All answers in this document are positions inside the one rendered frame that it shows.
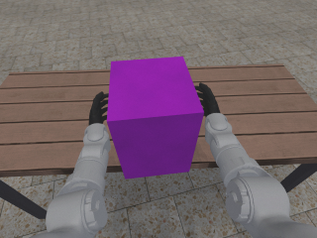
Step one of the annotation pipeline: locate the right robot upper arm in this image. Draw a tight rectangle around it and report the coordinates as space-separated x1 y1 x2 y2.
225 177 317 238

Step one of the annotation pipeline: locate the robot right forearm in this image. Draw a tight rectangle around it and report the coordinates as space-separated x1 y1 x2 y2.
204 113 290 212

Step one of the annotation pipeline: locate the left robot upper arm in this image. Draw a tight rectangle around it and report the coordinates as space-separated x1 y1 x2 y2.
29 187 108 238

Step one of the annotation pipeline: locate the carton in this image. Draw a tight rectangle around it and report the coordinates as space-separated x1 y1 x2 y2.
107 57 204 179

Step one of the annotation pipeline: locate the table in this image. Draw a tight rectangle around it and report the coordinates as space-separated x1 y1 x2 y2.
0 63 317 219

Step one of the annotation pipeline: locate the robot left forearm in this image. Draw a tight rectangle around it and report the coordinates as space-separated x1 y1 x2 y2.
46 123 111 231

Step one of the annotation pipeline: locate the left robot hand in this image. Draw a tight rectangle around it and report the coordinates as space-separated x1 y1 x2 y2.
88 91 109 125

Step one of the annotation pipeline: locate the right robot hand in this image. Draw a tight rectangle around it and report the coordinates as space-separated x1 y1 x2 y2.
194 82 221 118

